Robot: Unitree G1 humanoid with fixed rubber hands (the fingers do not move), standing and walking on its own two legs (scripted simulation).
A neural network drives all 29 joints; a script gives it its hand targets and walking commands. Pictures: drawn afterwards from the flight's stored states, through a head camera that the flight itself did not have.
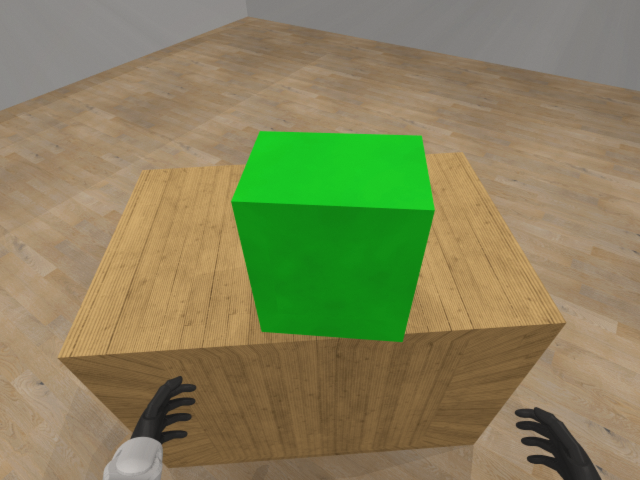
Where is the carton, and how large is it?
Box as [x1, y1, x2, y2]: [231, 131, 434, 341]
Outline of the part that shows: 260,131 231,202 261,330 271,332 402,341 434,211 421,136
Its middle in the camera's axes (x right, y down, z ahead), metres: +0.03 +0.00 +0.63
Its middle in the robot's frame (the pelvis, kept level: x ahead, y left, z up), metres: +0.48 +0.02 +0.03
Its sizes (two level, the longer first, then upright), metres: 0.246 0.173 0.294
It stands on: a pedestal, 0.63 m high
